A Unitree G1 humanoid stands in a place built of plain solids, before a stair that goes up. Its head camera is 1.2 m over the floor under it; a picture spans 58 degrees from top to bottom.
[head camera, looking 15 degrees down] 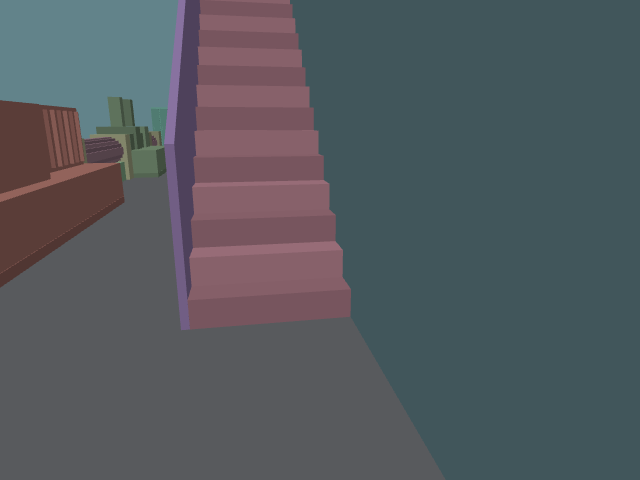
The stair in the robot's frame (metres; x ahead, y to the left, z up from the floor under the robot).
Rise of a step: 0.19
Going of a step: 0.23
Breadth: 1.00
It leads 10 degrees to the left of straight ahead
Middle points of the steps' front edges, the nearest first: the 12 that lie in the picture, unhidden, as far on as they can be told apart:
2.48 0.29 0.19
2.71 0.34 0.38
2.94 0.38 0.57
3.17 0.42 0.77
3.40 0.46 0.96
3.63 0.50 1.15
3.86 0.55 1.34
4.09 0.59 1.53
4.32 0.63 1.72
4.55 0.67 1.91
4.78 0.71 2.10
5.01 0.76 2.30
